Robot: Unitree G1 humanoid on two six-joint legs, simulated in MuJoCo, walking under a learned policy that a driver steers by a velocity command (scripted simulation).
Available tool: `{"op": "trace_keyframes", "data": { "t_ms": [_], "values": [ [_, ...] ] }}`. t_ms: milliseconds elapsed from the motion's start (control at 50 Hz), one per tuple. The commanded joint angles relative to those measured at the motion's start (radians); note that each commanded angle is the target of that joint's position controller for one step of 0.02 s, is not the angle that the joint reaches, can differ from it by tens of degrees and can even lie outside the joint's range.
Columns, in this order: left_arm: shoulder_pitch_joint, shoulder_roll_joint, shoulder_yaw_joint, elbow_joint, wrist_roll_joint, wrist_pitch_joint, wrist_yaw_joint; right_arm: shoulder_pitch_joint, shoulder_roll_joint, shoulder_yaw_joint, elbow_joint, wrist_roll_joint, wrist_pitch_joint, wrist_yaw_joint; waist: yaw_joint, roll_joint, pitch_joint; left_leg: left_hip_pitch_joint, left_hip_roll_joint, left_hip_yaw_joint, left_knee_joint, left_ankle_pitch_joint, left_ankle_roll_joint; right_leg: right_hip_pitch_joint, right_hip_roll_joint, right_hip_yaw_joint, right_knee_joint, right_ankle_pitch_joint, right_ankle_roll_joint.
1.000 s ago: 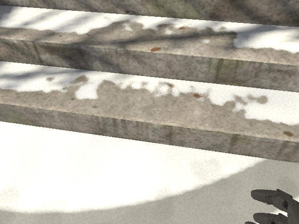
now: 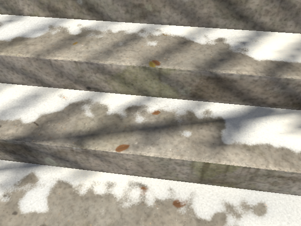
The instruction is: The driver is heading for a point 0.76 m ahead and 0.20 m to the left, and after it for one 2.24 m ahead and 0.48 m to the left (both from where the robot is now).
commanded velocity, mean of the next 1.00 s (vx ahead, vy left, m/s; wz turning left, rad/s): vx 0.32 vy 0.00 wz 0.16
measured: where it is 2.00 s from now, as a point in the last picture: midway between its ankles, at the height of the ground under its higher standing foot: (108, 123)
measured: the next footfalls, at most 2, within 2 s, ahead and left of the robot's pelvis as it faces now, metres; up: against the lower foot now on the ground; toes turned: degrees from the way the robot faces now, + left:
left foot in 0.06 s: +0.15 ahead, +0.11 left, +0.00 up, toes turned +1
right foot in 0.56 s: +0.45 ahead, -0.14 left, +0.17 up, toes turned -6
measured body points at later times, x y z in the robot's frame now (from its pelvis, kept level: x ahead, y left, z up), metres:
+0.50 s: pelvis +0.23 -0.01 +0.01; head +0.27 +0.00 +0.46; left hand +0.46 +0.11 -0.08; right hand +0.09 -0.20 -0.12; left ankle +0.11 +0.11 -0.74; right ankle +0.40 -0.14 -0.50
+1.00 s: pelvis +0.37 -0.04 +0.16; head +0.39 -0.05 +0.61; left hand +0.38 +0.20 +0.03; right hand +0.57 -0.23 +0.04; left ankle +0.39 +0.09 -0.38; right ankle +0.41 -0.13 -0.57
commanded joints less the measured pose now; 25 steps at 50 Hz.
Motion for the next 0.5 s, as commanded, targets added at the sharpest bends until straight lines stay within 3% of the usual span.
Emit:
{"op": "trace_keyframes", "data": {
  "t_ms": [20,40,60,80,100,120,140,160,180,200,240,260,280,320,360,380,400,420,440,460,480,500],
  "values": [
    [-0.057,0.182,0.04,-0.048,-0.009,0.002,0.013,0.053,-0.138,-0.045,-0.049,-0.005,-0.03,0.003,-0.113,-0.141,-0.044,0.163,-0.05,0.028,-0.11,-0.057,0.049,0.02,-0.266,0.126,0.148,0.727,-0.113],
    [-0.062,0.163,0.032,-0.049,-0.005,0.005,0.015,0.185,-0.164,-0.065,-0.003,-0.008,-0.03,0.0,-0.169,-0.114,-0.103,0.331,-0.067,0.039,-0.184,-0.006,0.07,-0.02,-0.212,0.089,0.318,0.8,-0.089],
    [-0.063,0.107,0.008,-0.073,0.012,-0.001,0.013,0.391,-0.234,-0.089,0.044,-0.013,-0.025,-0.007,-0.238,0.003,-0.232,0.653,0.115,-0.172,-0.177,0.237,0.121,-0.249,-0.145,0.045,0.658,0.574,-0.04],
    [0.076,-0.009,-0.021,-0.058,0.02,-0.024,0.0,0.44,-0.312,-0.103,0.068,-0.027,-0.007,-0.009,-0.149,0.276,-0.29,0.921,0.359,-0.576,-0.205,0.469,0.317,-0.653,0.033,0.021,1.031,-0.232,0.036],
    [0.074,0.067,-0.007,-0.017,-0.005,-0.036,-0.011,0.458,-0.229,-0.093,0.078,-0.018,-0.002,-0.007,-0.197,0.122,-0.291,0.874,0.358,-0.642,-0.252,0.198,0.35,-0.776,-0.009,0.161,1.226,-0.302,0.032],
    [0.003,0.092,0.001,-0.038,-0.026,-0.037,-0.021,0.386,-0.182,-0.081,0.069,-0.009,0.007,-0.008,-0.175,0.078,-0.159,0.768,0.329,-0.514,-0.281,0.008,0.319,-0.886,-0.06,0.131,1.314,-0.23,0.024],
    [-0.07,0.082,-0.001,-0.057,-0.019,-0.03,-0.02,0.319,-0.125,-0.064,0.056,-0.006,0.017,-0.002,-0.158,0.013,-0.084,0.64,0.275,-0.428,-0.315,-0.125,0.28,-0.911,-0.105,0.085,1.341,-0.16,0.025],
    [-0.108,0.065,-0.002,-0.071,-0.012,-0.018,-0.015,0.276,-0.086,-0.049,0.05,-0.01,0.022,0.004,-0.134,-0.005,-0.014,0.517,0.244,-0.394,-0.361,-0.207,0.259,-0.922,-0.125,0.077,1.357,-0.111,0.03],
    [-0.104,0.039,-0.005,-0.081,-0.014,-0.005,-0.014,0.251,-0.055,-0.035,0.059,-0.02,0.022,0.007,-0.095,0.019,0.026,0.411,0.216,-0.363,-0.395,-0.237,0.244,-0.91,-0.142,0.077,1.396,-0.083,0.031],
    [-0.085,0.005,-0.014,-0.083,-0.015,0.006,-0.014,0.253,-0.045,-0.029,0.077,-0.019,0.023,0.01,-0.073,0.049,0.047,0.345,0.197,-0.324,-0.414,-0.239,0.238,-0.928,-0.145,0.067,1.453,-0.067,0.034],
    [-0.069,-0.025,-0.024,-0.096,-0.01,0.017,-0.009,0.296,-0.057,-0.028,0.112,-0.012,0.018,0.004,-0.055,0.054,0.061,0.279,0.174,-0.248,-0.418,-0.18,0.237,-0.993,-0.157,0.059,1.503,-0.013,0.051],
    [-0.056,-0.073,-0.033,-0.074,-0.018,0.029,0.001,0.394,-0.043,-0.023,0.161,-0.022,0.023,0.0,-0.08,0.102,0.047,0.306,0.197,-0.258,-0.413,-0.173,0.263,-1.084,-0.128,0.007,1.756,-0.068,0.065],
    [-0.068,-0.089,-0.041,-0.098,-0.026,0.035,0.007,0.424,-0.044,-0.019,0.177,-0.023,0.028,-0.004,-0.078,0.097,0.063,0.319,0.208,-0.258,-0.402,-0.198,0.257,-1.185,-0.137,0.033,1.865,-0.095,0.071],
    [-0.233,-0.153,-0.078,-0.174,-0.028,0.029,0.016,0.504,-0.028,-0.006,0.227,-0.029,0.039,-0.013,-0.12,0.092,0.127,0.416,0.261,-0.297,-0.385,-0.173,0.234,-1.472,-0.109,0.073,2.128,-0.17,0.05],
    [-0.309,-0.178,-0.107,-0.247,-0.026,0.005,0.014,0.545,-0.027,0.001,0.243,-0.03,0.052,-0.022,-0.121,0.014,0.147,0.501,0.275,-0.268,-0.362,-0.171,0.185,-1.643,-0.107,0.154,2.114,-0.161,0.026],
    [-0.34,-0.174,-0.118,-0.279,-0.021,-0.004,0.008,0.525,-0.022,0.006,0.235,-0.03,0.054,-0.029,-0.11,-0.006,0.152,0.459,0.244,-0.217,-0.375,-0.181,0.162,-1.624,-0.115,0.139,2.011,-0.119,0.025],
    [-0.394,-0.178,-0.137,-0.339,-0.008,-0.013,-0.004,0.479,-0.027,0.014,0.221,-0.013,0.06,-0.035,-0.083,-0.028,0.149,0.321,0.178,-0.139,-0.406,-0.233,0.132,-1.513,-0.141,0.082,1.777,-0.036,0.032],
    [-0.442,-0.161,-0.14,-0.368,0.004,-0.017,-0.009,0.467,-0.02,0.022,0.209,-0.007,0.057,-0.045,-0.091,-0.024,0.127,0.208,0.147,-0.116,-0.459,-0.221,0.144,-1.381,-0.154,-0.01,1.643,0.049,0.054],
    [-0.466,-0.143,-0.144,-0.385,0.022,-0.013,-0.013,0.494,-0.037,0.017,0.203,0.001,0.048,-0.054,-0.105,-0.022,0.093,0.089,0.146,-0.115,-0.559,-0.119,0.189,-1.162,-0.156,-0.125,1.486,0.121,0.068],
    [-0.528,-0.186,-0.159,-0.433,0.039,-0.014,-0.005,0.54,-0.087,-0.003,0.228,0.024,0.047,-0.071,-0.113,0.022,0.049,0.11,0.199,-0.151,-0.658,0.02,0.197,-0.991,-0.187,-0.104,1.372,0.055,0.055],
    [-0.483,-0.169,-0.15,-0.414,0.024,-0.015,-0.008,0.485,-0.091,-0.007,0.222,0.043,0.048,-0.075,-0.078,0.041,0.017,0.199,0.168,-0.065,-0.637,0.247,0.161,-0.849,-0.178,-0.132,1.197,0.008,0.031],
    [-0.382,-0.16,-0.141,-0.385,0.014,-0.019,-0.006,0.504,-0.125,-0.01,0.236,0.03,0.057,-0.071,-0.024,0.146,-0.127,0.308,0.156,0.0,-0.51,0.895,0.155,-0.643,-0.079,-0.197,1.177,-0.012,-0.005]
  ]
}}
Keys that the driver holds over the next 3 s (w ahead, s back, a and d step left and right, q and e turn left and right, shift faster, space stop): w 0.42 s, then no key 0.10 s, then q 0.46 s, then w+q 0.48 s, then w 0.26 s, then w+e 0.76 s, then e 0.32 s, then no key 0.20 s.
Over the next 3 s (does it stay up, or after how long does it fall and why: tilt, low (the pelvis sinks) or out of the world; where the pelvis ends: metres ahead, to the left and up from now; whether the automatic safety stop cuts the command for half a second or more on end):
stays up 1.16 0.45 0.51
